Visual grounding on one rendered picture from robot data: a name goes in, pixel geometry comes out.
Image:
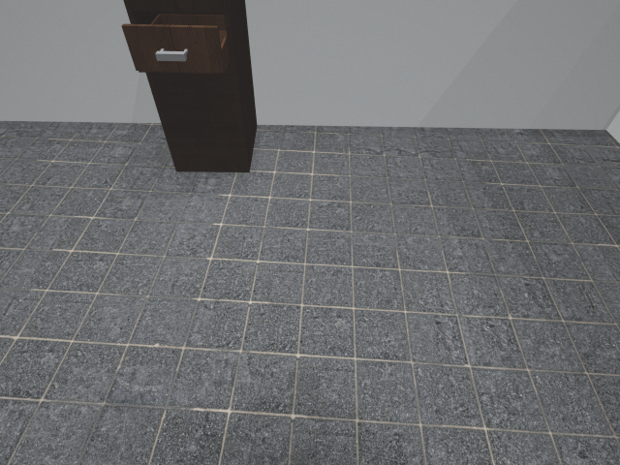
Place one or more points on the drawer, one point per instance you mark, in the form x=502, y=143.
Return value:
x=205, y=37

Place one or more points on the cabinet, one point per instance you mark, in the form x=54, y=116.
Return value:
x=209, y=120

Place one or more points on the handle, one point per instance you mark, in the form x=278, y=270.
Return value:
x=163, y=55

